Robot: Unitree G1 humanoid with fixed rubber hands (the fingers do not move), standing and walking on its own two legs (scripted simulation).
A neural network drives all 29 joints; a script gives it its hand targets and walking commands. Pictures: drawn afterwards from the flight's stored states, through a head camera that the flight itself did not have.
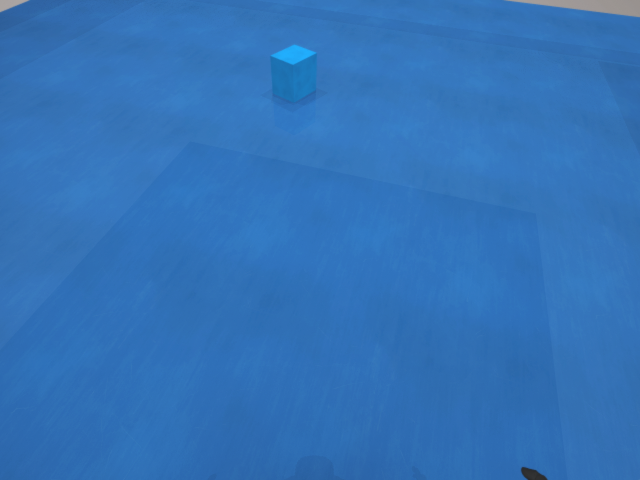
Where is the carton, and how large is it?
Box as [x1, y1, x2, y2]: [270, 45, 316, 102]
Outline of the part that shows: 296,45 292,45 270,56 273,93 293,102 315,89 316,53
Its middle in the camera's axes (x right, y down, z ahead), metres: -0.17 -1.06 +2.43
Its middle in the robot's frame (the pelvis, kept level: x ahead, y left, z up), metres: +2.45 +0.23 -0.66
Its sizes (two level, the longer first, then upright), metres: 0.223 0.182 0.239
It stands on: the floor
